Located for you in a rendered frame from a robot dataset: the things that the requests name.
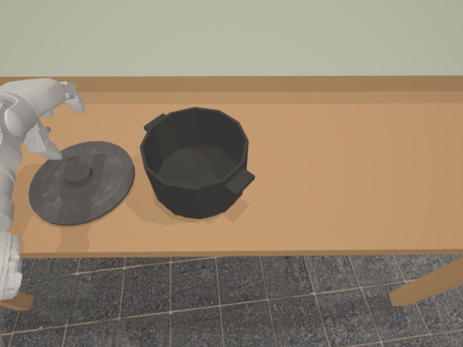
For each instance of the table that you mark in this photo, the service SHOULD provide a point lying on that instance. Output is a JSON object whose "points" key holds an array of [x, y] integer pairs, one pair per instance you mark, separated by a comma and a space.
{"points": [[343, 165]]}

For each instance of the left robot forearm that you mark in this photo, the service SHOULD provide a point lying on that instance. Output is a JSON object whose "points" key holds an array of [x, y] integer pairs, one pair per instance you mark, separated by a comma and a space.
{"points": [[17, 117]]}

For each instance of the knob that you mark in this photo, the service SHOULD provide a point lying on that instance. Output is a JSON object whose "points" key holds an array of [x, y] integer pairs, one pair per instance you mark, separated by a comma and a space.
{"points": [[79, 174]]}

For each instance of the robot left hand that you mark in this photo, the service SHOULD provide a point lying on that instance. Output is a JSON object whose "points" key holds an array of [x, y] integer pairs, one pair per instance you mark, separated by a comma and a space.
{"points": [[43, 95]]}

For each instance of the robot left upper arm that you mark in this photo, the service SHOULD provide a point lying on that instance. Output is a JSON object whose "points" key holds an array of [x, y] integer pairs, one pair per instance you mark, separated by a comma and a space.
{"points": [[10, 266]]}

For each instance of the lid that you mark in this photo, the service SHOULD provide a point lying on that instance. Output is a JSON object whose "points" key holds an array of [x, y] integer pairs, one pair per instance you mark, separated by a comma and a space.
{"points": [[54, 199]]}

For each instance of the pot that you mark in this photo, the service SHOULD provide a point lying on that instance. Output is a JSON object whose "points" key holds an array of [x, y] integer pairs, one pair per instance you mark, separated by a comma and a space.
{"points": [[196, 161]]}

